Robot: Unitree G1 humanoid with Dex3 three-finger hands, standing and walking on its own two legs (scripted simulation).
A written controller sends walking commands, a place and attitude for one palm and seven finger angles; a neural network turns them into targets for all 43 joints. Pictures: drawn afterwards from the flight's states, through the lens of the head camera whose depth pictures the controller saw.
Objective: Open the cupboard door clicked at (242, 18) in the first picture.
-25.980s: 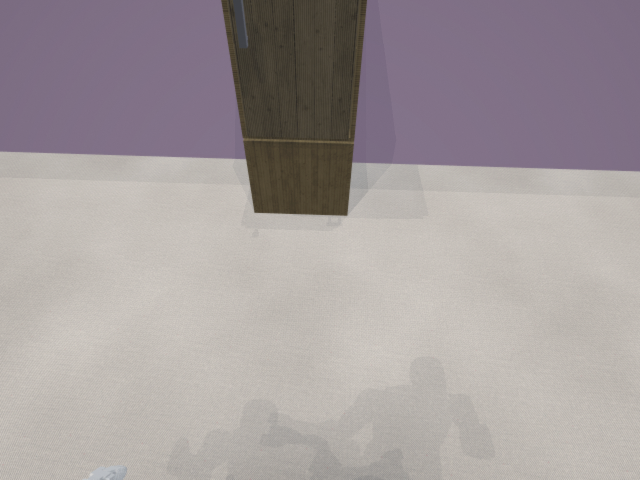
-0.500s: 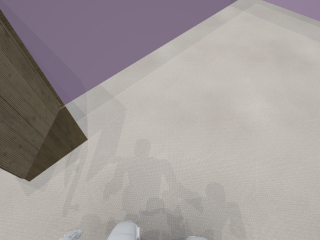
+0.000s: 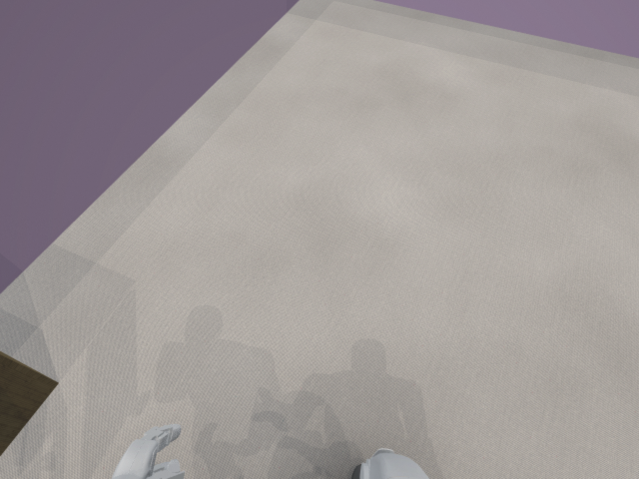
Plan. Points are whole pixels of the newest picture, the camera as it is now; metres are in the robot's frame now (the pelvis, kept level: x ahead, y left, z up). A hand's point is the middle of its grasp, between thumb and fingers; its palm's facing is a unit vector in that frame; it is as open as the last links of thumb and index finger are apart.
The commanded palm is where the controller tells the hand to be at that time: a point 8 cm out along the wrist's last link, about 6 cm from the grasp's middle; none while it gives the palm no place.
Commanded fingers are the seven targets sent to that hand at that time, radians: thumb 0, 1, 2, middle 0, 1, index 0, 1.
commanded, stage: walk to a spot facing it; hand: left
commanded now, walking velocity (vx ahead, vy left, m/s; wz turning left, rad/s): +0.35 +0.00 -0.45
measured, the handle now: out of the picture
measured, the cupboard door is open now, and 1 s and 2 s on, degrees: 40 40 40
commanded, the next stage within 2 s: turn to face it in 0.86 s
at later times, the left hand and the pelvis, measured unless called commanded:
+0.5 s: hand (211, 406) +0.24 +0.17 -0.19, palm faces -0.11 -0.97 -0.20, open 7.3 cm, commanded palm none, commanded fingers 0.00 0.90 0.90 -0.20 -0.30 -0.20 -0.30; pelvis +0.23 -0.02 -0.01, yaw -11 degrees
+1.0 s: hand (311, 219) +0.59 +0.01 -0.16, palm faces -0.33 -0.92 -0.22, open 7.4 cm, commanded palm none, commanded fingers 0.00 0.90 0.90 -0.20 -0.30 -0.20 -0.30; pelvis +0.45 -0.14 +0.00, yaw -19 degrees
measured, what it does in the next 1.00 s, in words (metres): walks ahead, turning right: right foot, then left foot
